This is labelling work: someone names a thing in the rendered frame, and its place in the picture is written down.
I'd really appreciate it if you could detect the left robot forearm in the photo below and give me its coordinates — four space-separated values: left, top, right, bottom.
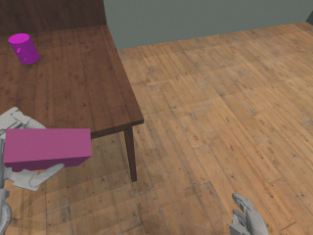
0 188 13 235

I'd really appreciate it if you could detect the left robot hand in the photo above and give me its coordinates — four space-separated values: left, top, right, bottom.
0 107 65 192

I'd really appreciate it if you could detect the table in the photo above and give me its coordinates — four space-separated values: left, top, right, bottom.
0 0 144 182

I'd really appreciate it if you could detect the sponge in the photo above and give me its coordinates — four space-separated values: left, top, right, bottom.
3 128 92 172

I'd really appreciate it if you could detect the right robot hand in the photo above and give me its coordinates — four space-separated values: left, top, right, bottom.
229 192 269 235

